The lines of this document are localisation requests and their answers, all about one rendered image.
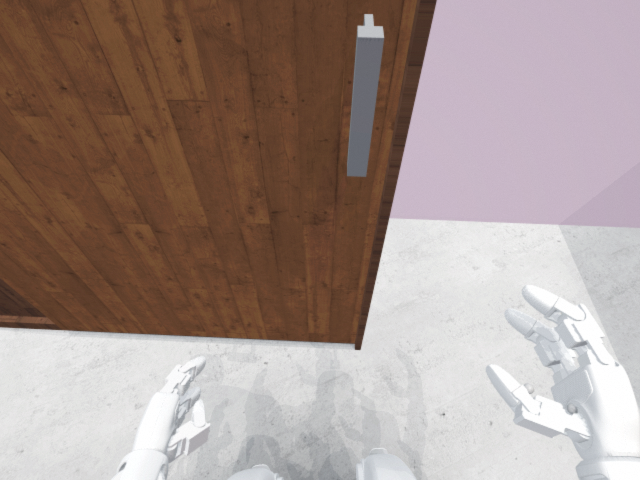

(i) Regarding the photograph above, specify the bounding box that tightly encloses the handle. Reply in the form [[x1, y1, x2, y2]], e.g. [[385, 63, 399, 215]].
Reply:
[[347, 14, 384, 177]]

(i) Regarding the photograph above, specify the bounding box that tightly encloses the robot right shin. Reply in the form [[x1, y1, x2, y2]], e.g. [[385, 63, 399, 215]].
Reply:
[[368, 448, 388, 456]]

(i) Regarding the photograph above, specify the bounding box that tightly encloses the left robot forearm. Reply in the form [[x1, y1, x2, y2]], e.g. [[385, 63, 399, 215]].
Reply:
[[111, 449, 169, 480]]

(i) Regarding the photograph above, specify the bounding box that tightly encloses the right robot forearm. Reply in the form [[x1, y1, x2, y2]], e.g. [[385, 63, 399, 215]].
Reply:
[[576, 456, 640, 480]]

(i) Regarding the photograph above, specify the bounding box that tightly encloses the robot left hand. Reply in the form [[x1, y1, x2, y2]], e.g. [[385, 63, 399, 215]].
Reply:
[[131, 356, 210, 463]]

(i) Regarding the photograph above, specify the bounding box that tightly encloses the right robot thigh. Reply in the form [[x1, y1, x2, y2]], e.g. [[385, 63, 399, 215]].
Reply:
[[356, 454, 417, 480]]

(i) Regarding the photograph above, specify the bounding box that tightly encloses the robot right hand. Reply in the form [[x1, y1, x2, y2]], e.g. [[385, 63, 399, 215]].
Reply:
[[486, 285, 640, 460]]

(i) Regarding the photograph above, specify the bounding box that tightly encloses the wardrobe door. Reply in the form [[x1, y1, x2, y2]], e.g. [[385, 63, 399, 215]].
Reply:
[[0, 279, 46, 317], [0, 0, 417, 343]]

